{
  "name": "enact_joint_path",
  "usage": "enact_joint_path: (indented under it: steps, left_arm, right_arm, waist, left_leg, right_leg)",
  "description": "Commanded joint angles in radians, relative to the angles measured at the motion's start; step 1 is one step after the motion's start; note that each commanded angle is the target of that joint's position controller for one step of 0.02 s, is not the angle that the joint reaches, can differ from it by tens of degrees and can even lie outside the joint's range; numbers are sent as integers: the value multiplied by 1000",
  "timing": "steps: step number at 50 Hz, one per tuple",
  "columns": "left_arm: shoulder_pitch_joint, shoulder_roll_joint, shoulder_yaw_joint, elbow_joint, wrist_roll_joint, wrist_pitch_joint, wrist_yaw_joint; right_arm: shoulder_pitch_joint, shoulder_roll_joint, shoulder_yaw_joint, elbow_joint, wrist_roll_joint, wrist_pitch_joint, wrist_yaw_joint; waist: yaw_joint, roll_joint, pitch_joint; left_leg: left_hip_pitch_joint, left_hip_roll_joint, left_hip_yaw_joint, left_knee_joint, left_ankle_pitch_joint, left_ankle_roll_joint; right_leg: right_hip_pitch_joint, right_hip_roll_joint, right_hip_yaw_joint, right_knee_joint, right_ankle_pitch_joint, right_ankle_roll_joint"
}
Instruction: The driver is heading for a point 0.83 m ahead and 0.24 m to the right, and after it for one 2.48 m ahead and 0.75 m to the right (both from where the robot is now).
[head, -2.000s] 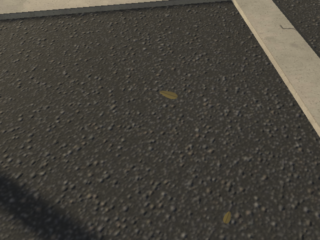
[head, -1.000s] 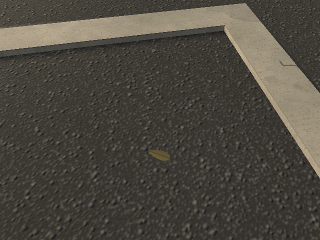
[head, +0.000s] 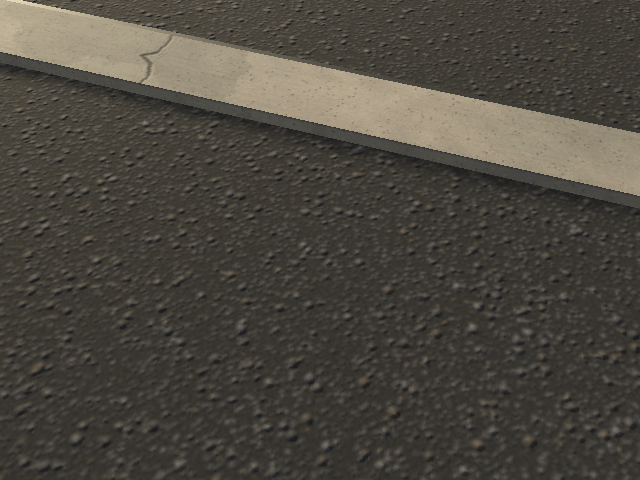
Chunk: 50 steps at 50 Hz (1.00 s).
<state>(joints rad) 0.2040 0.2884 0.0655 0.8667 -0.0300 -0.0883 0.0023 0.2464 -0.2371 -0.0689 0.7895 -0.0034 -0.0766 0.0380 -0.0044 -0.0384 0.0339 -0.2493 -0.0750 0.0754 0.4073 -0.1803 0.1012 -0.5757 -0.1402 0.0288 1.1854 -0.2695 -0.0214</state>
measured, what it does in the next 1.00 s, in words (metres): walks ahead, turning right: right foot, then left foot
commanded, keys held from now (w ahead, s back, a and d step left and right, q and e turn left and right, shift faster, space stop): w+e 0.10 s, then e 0.72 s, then no key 0.18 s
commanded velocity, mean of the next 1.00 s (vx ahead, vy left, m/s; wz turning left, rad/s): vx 0.17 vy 0.00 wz -0.44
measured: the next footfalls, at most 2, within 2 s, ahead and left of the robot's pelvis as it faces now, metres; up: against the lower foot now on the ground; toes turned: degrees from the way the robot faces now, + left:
right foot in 0.36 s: +0.33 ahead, -0.13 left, +0.00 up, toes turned -11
left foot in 0.84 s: +0.40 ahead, +0.08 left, +0.00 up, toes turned -32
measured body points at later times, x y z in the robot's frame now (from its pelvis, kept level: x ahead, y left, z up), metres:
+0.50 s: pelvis +0.21 -0.04 -0.01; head +0.26 -0.06 +0.43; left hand +0.42 +0.19 -0.11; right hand +0.29 -0.34 -0.13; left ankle +0.17 +0.11 -0.64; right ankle +0.29 -0.13 -0.74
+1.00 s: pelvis +0.29 +0.00 +0.00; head +0.33 +0.02 +0.45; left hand +0.57 +0.17 -0.10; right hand +0.25 -0.30 -0.09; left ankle +0.36 +0.10 -0.74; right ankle +0.21 -0.11 -0.65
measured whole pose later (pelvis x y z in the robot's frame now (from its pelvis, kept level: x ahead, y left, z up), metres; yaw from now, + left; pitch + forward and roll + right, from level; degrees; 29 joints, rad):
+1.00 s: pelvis +0.29 +0.00 +0.00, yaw -31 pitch +2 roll -2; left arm 0.18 0.33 0.09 0.64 -0.01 0.05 0.03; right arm 0.20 -0.25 -0.06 0.72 -0.01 -0.01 -0.03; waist -0.02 -0.05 0.01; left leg -0.29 0.02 -0.04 0.48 -0.23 0.01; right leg -0.56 0.12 0.14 1.14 -0.44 0.06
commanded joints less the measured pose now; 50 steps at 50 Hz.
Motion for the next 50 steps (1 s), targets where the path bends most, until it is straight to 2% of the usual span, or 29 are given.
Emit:
enact_joint_path:
  steps: [1,5,9,12,14,16,17,18,19,20,21,22,23,25,26,28,30,32,35,38,40,41,42,43,44,45,46,47,50]
  left_arm:
    - [66,60,20,-20,3,24,6]
    - [-17,52,24,-43,2,19,2]
    - [-117,4,3,-83,26,8,-22]
    - [-162,-3,-4,-129,27,12,-47]
    - [-128,23,5,-150,28,12,-64]
    - [-3,78,28,-141,26,12,-71]
    - [114,124,49,-118,26,8,-63]
    - [181,202,69,-123,36,10,-39]
    - [140,274,71,-152,55,14,-25]
    - [152,222,61,-175,57,20,-28]
    - [64,177,54,-210,41,28,-28]
    - [-2,130,41,-221,16,40,-22]
    - [-36,105,31,-232,8,51,-17]
    - [-59,111,33,-248,30,62,-13]
    - [-59,122,38,-254,36,63,-10]
    - [-37,147,48,-260,36,68,3]
    - [-33,160,53,-271,26,80,17]
    - [-46,159,53,-286,22,95,27]
    - [-50,158,54,-300,26,110,34]
    - [-39,153,54,-311,27,119,32]
    - [-58,147,52,-322,16,127,33]
    - [-51,130,47,-326,10,130,35]
    - [-8,73,31,-327,17,131,33]
    - [-25,88,37,-369,13,117,28]
    - [-15,168,60,-349,35,101,24]
    - [7,184,70,-315,25,104,21]
    - [32,158,66,-283,24,116,26]
    - [37,134,59,-275,28,125,30]
    - [-6,67,32,-289,16,131,27]
  right_arm:
    - [-5,-121,-31,-32,-11,-40,-12]
    - [34,-121,-27,3,-13,-40,-37]
    - [21,-132,-21,22,-10,-29,-64]
    - [49,-150,-24,42,0,0,-86]
    - [28,-176,-31,34,7,24,-96]
    - [-17,-198,-39,11,12,42,-105]
    - [-45,-196,-36,-2,18,46,-104]
    - [-23,-166,-22,-24,-1,33,-94]
    - [122,-38,13,-38,-49,17,-67]
    - [124,-119,6,-28,-15,-1,-44]
    - [23,-163,-6,-57,19,0,-41]
    - [-31,-162,-8,-67,12,11,-51]
    - [-53,-162,-12,-67,0,29,-65]
    - [-29,-145,-16,-79,-8,58,-75]
    - [-11,-121,-10,-78,-9,62,-80]
    - [-14,-108,-6,-80,-11,64,-91]
    - [-36,-112,-6,-87,-8,70,-98]
    - [-70,-116,-8,-98,-4,75,-99]
    - [-107,-118,-10,-114,1,64,-92]
    - [-104,-127,-15,-119,9,42,-78]
    - [-50,-132,-22,-106,13,29,-66]
    - [-14,-156,-33,-95,9,26,-62]
    - [5,-227,-49,-102,-13,31,-65]
    - [-14,-286,-62,-97,-50,42,-63]
    - [-51,-228,-51,-131,-51,39,-63]
    - [-93,-184,-39,-146,-37,39,-68]
    - [-124,-159,-31,-153,-20,42,-68]
    - [-126,-145,-24,-152,-3,44,-68]
    - [-96,-133,-14,-141,-7,58,-70]
  waist:
    - [25,75,-53]
    - [-7,88,-11]
    - [-34,94,22]
    - [-51,103,16]
    - [-25,127,-21]
    - [43,147,-92]
    - [108,117,-152]
    - [126,-14,-241]
    - [-5,-229,-358]
    - [59,-118,-536]
    - [64,-37,-410]
    - [37,66,-268]
    - [15,91,-188]
    - [-29,20,-136]
    - [-34,-13,-138]
    - [-24,-38,-176]
    - [-12,-51,-211]
    - [1,-72,-200]
    - [19,-113,-171]
    - [29,-138,-174]
    - [-9,-141,-171]
    - [-24,-119,-170]
    - [0,52,-190]
    - [32,363,-124]
    - [17,286,-133]
    - [29,198,-128]
    - [41,149,-114]
    - [32,145,-104]
    - [12,183,-93]
  left_leg:
    - [79,282,-174,-240,339,122]
    - [145,264,-68,-265,348,64]
    - [149,247,55,-228,595,1]
    - [253,280,75,-140,694,-1]
    - [312,303,76,-37,856,4]
    - [317,303,77,155,988,-6]
    - [269,259,95,346,892,-37]
    - [63,178,97,643,492,-91]
    - [-317,-23,-4,1001,-532,-160]
    - [-367,-12,-220,1121,-507,-147]
    - [-425,37,-219,1085,-411,-130]
    - [-447,76,-191,999,-332,-132]
    - [-419,101,-180,922,-293,-138]
    - [-313,102,-164,793,-247,-143]
    - [-291,95,-151,727,-234,-152]
    - [-286,80,-151,631,-205,-174]
    - [-287,78,-168,569,-157,-188]
    - [-287,72,-178,509,-118,-191]
    - [-264,60,-185,408,-115,-184]
    - [-206,42,-182,284,-147,-163]
    - [-94,35,-161,92,-72,-136]
    - [11,82,-175,-14,8,-114]
    - [127,295,-347,-62,66,-36]
    - [104,456,-599,-114,279,137]
    - [75,494,-625,-103,321,194]
    - [64,431,-506,-71,334,155]
    - [65,358,-410,-47,330,104]
    - [73,335,-371,-40,347,92]
    - [86,274,-267,-49,359,93]
  right_leg:
    - [-80,-34,62,-49,125,7]
    - [-168,28,105,-258,327,10]
    - [-79,69,-10,-488,457,3]
    - [-94,89,-67,-557,387,-2]
    - [-57,125,-101,-573,261,-27]
    - [82,179,-128,-604,172,-66]
    - [245,202,-113,-722,282,-100]
    - [502,67,83,-720,679,-166]
    - [827,-193,485,-616,1204,-375]
    - [866,-234,612,-708,985,-447]
    - [752,-182,499,-755,766,-396]
    - [593,-125,407,-801,590,-333]
    - [452,-88,364,-839,480,-299]
    - [275,-24,317,-882,398,-269]
    - [248,-1,289,-881,432,-262]
    - [264,7,282,-860,478,-255]
    - [285,12,307,-851,354,-234]
    - [272,29,338,-860,157,-206]
    - [266,39,392,-861,23,-187]
    - [313,31,453,-823,88,-180]
    - [308,54,470,-775,147,-152]
    - [257,93,448,-730,110,-118]
    - [141,177,329,-545,-130,-61]
    - [-53,324,121,-349,-358,-2]
    - [-67,260,162,-120,-353,35]
    - [-55,254,161,-31,-288,49]
    - [-48,249,146,13,-241,68]
    - [-61,249,142,59,-201,83]
    - [-19,236,86,-38,-149,109]
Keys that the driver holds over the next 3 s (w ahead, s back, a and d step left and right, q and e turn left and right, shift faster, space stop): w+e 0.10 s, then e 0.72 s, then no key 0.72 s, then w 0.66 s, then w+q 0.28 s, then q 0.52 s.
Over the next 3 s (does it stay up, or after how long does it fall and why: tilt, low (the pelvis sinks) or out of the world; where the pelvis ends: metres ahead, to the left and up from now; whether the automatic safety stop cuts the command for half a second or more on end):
stays up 0.77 -0.26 -0.01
